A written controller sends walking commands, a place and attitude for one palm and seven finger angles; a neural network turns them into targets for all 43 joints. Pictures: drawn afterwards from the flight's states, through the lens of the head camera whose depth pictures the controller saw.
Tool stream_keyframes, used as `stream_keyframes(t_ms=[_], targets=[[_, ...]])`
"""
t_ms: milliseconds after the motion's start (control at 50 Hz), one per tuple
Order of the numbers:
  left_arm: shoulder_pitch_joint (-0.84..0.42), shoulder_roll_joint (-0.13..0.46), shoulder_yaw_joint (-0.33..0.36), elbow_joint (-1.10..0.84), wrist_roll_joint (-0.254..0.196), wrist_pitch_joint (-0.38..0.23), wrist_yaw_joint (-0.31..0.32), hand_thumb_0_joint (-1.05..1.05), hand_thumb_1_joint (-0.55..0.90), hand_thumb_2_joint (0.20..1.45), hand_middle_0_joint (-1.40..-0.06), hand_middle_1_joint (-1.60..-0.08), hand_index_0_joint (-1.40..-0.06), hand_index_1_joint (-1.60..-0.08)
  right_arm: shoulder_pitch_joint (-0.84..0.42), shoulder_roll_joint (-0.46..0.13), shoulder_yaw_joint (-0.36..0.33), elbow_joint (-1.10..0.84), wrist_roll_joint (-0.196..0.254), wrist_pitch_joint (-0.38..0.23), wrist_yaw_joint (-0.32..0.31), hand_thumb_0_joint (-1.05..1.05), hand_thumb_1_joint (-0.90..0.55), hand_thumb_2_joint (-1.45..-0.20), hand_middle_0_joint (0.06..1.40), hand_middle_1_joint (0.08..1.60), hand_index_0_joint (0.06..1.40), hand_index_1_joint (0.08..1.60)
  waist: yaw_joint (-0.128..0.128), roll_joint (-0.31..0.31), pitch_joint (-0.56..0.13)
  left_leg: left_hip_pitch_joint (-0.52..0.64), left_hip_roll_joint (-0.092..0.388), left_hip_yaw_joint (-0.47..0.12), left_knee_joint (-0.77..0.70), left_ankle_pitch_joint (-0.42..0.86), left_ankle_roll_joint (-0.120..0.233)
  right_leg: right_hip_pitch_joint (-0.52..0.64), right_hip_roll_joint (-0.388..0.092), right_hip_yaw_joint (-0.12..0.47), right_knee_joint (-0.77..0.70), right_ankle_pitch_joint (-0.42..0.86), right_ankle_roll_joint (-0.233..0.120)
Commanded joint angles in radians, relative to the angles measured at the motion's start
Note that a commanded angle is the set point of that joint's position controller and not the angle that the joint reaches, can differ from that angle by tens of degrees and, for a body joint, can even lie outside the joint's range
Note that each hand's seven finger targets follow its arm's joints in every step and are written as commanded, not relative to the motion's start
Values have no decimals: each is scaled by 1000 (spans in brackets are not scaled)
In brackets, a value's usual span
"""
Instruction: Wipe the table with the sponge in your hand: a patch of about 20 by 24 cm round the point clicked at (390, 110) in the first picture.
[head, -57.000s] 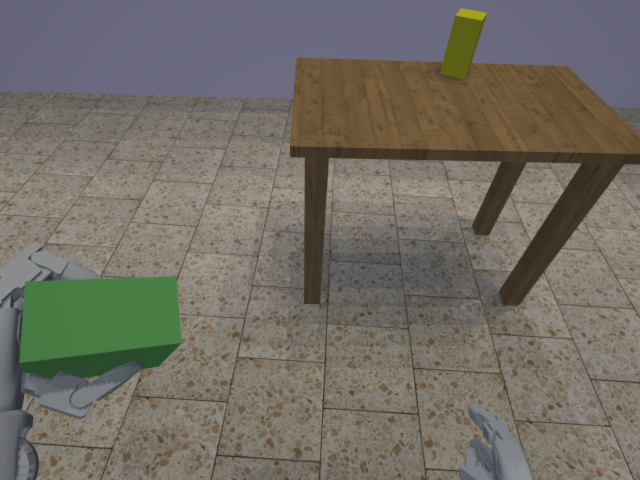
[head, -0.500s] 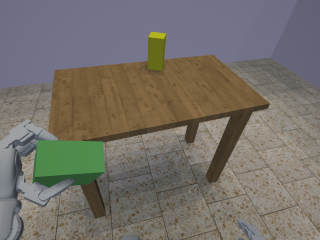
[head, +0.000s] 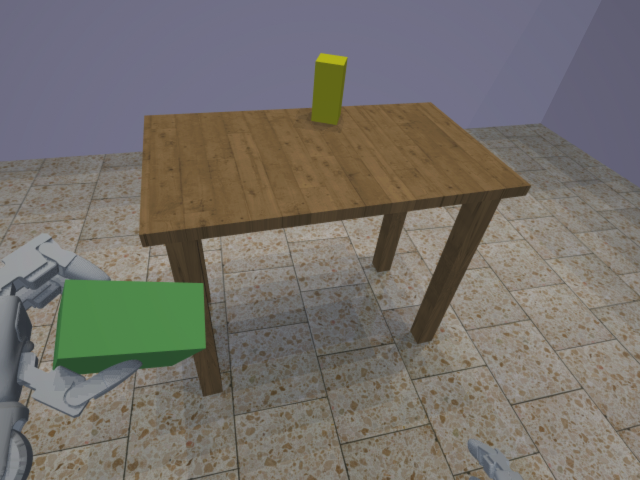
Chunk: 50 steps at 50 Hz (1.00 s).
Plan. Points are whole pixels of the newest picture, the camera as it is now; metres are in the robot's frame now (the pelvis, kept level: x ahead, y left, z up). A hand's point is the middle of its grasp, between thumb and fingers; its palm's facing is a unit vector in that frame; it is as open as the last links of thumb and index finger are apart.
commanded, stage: stop stepping back and stand still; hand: left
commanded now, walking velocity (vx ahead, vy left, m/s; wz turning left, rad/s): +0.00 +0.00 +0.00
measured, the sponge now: (147, 329) +0.22 +0.19 +0.15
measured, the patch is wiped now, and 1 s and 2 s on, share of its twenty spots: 1.00 1.00 1.00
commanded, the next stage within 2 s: stand and wait in 1.76 s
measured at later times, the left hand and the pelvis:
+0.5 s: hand (32, 410) +0.13 +0.23 +0.18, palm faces +0.32 -0.89 -0.33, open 10.2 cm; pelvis -0.08 +0.01 +0.01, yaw +0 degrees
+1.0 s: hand out of the picture +0.08 +0.27 +0.18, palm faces +0.39 -0.85 -0.35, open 10.2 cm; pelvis -0.12 +0.02 +0.02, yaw +0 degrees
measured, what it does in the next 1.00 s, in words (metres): walks backwards: right foot, then left foot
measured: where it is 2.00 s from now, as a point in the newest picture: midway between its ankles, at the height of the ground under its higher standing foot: outside the picture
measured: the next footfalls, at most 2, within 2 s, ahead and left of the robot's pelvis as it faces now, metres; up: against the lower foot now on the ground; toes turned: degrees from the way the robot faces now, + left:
right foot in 0.28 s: -0.02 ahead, -0.08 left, +0.00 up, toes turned +0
left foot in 0.50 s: -0.09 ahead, +0.15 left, +0.00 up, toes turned -1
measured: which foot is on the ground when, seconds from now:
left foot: down 0.00-0.30, up 0.32-0.48, down 0.50-1.00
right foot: down 0.00-0.04, up 0.06-0.26, down 0.28-1.00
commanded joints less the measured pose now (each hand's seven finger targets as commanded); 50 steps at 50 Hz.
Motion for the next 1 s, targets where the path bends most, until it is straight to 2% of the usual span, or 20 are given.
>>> stream_keyframes(t_ms=[0,20,40,80,160,200,240,300,320,360,460,520,540,580,680,740,800,860,920,980], targets=[[-166,211,111,-295,-3,-43,47,0,100,1300,-1200,-1600,-1200,-1600,-108,-146,-33,-178,-17,-75,-41,0,-900,-900,200,300,200,300,-26,235,-22,207,69,-84,-504,-101,40,-217,-58,46,29,-374,3],[-201,203,107,-312,1,-44,59,0,100,1300,-1200,-1600,-1200,-1600,-121,-158,-36,-197,-20,-95,-39,0,-900,-900,200,300,200,300,-19,411,-18,48,213,-318,-716,-272,115,-134,56,5,378,-337,49],[-258,235,132,-325,25,-41,69,0,100,1300,-1200,-1600,-1200,-1600,-141,-149,-51,-218,-13,-118,-33,0,-900,-900,200,300,200,300,0,388,3,-113,274,-366,-770,-191,167,-76,46,88,605,-254,59],[-297,250,119,-287,29,-36,69,0,100,1300,-1200,-1600,-1200,-1600,-120,-126,-49,-174,-14,-133,-16,0,-900,-900,200,300,200,300,-8,217,6,-13,237,-304,-684,96,152,-127,-3,135,664,-207,63],[-246,164,53,-90,14,-10,62,0,100,1300,-1200,-1600,-1200,-1600,-108,-130,-27,-130,-12,-130,-15,0,-900,-900,200,300,200,300,3,165,133,-64,222,-255,-640,-29,92,39,-50,121,196,-150,48],[-243,150,41,-113,19,-14,55,0,100,1300,-1200,-1600,-1200,-1600,-117,-138,-23,-147,-19,-126,-19,0,-900,-900,200,300,200,300,2,230,110,-29,179,-227,-586,-62,68,146,-33,86,-62,-146,43],[-196,160,59,-125,25,-28,48,0,100,1300,-1200,-1600,-1200,-1600,-124,-148,-33,-172,-18,-120,-15,0,-900,-900,200,300,200,300,18,157,54,-44,104,-148,-450,-100,28,307,-14,33,-281,26,39],[-140,193,86,-158,5,-53,40,0,100,1300,-1200,-1600,-1200,-1600,-152,-126,-58,-199,1,-93,-5,0,-900,-900,200,300,200,300,0,-159,-35,-86,-42,-8,112,-5,-38,294,-292,338,-400,262,-113],[-140,202,98,-192,-3,-64,44,0,100,1300,-1200,-1600,-1200,-1600,-123,-156,-90,-188,8,-93,-6,0,-900,-900,200,300,200,300,11,-265,-66,-117,-39,-60,256,-10,-51,286,-351,424,-389,369,-162],[-69,194,125,-207,-14,-77,45,0,100,1300,-1200,-1600,-1200,-1600,-126,-133,-79,-190,7,-81,-4,0,-900,-900,200,300,200,300,-1,-116,-27,-57,34,-152,243,17,-38,119,-373,406,-371,240,-179],[-89,207,141,-233,6,-83,77,0,100,1300,-1200,-1600,-1200,-1600,-136,-136,-68,-207,-9,-66,-38,0,-900,-900,200,300,200,300,-5,108,-13,188,16,-10,-454,170,-10,57,-173,182,-167,20,-49],[-118,220,140,-296,8,-77,95,0,100,1300,-1200,-1600,-1200,-1600,-119,-164,-94,-236,-12,-99,-48,0,-900,-900,200,300,200,300,10,359,-75,323,219,-258,-583,479,90,-34,21,66,196,-226,49],[-98,234,145,-305,22,-71,93,0,100,1300,-1200,-1600,-1200,-1600,-103,-150,-92,-222,-20,-108,-46,0,-900,-900,200,300,200,300,3,274,-140,411,189,-178,-500,745,100,-31,37,61,210,-258,50],[-130,207,112,-307,14,-60,85,0,100,1300,-1200,-1600,-1200,-1600,-128,-129,-71,-199,-10,-131,-30,0,-900,-900,200,300,200,300,-5,259,-25,303,205,-266,-536,736,96,-5,-6,106,140,-225,53],[-95,164,72,-127,19,-36,65,0,100,1300,-1200,-1600,-1200,-1600,-156,-164,-62,-189,-3,-116,-12,0,-900,-900,200,300,200,300,15,108,66,16,117,-149,-459,214,25,349,-38,89,-279,104,46],[-65,179,98,-113,3,-55,64,0,100,1300,-1200,-1600,-1200,-1600,-135,-150,-88,-173,-6,-90,-15,0,-900,-900,200,300,200,300,6,-198,49,2,-20,-57,-142,-4,-31,200,-291,506,-521,-262,-81],[-78,186,104,-149,-9,-68,61,0,100,1300,-1200,-1600,-1200,-1600,-154,-118,-62,-170,-9,-69,-17,0,-900,-900,200,300,200,300,-8,-52,3,62,36,-84,-177,12,-20,141,-320,439,-463,-185,-117],[-79,179,90,-168,0,-70,81,0,100,1300,-1200,-1600,-1200,-1600,-158,-115,-45,-186,-23,-68,-42,0,-900,-900,200,300,200,300,-15,41,-13,239,20,-28,-504,100,-8,78,-181,249,-369,-281,-29],[-88,167,75,-203,-3,-73,93,0,100,1300,-1200,-1600,-1200,-1600,-173,-152,-55,-214,-21,-96,-59,0,-900,-900,200,300,200,300,22,202,-7,148,146,-198,-671,50,41,189,-36,137,-208,-99,42],[-115,169,76,-184,5,-60,93,0,100,1300,-1200,-1600,-1200,-1600,-179,-135,-49,-207,-19,-111,-60,0,-900,-900,200,300,200,300,16,83,19,67,81,-133,-605,44,11,258,-72,175,-274,-64,41]])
